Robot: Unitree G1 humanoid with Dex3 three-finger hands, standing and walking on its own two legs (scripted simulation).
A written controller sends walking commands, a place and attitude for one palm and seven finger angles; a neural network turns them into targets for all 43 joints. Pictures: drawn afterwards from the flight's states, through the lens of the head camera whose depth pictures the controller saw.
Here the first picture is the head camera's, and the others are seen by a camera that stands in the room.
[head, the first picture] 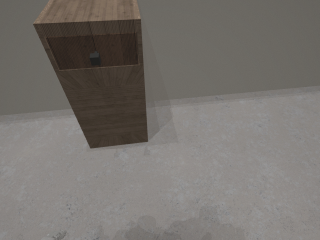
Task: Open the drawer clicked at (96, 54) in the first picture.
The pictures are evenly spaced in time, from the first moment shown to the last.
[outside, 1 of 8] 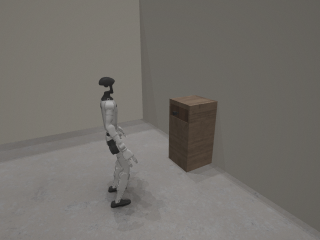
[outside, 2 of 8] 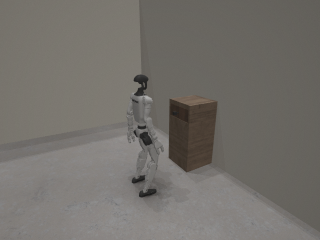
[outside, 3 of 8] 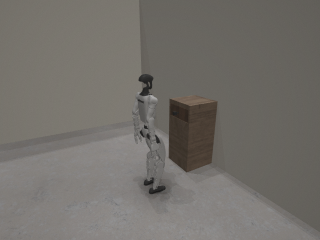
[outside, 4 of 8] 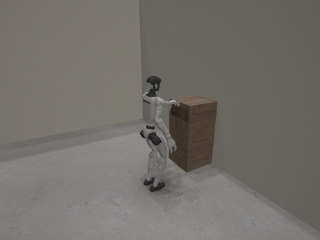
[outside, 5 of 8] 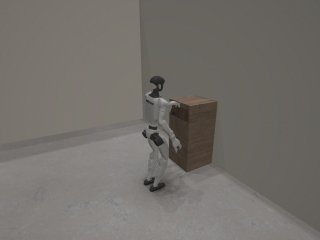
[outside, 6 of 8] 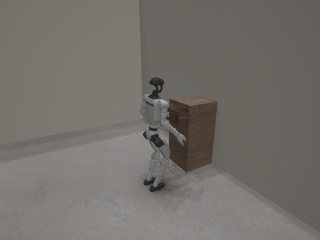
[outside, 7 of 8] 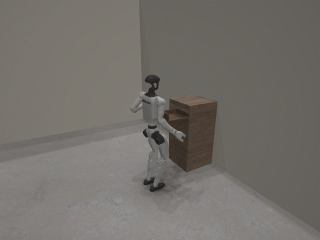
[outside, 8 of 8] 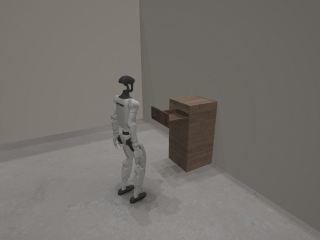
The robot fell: no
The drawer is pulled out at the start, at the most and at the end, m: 0.00 0.30 0.30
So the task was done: yes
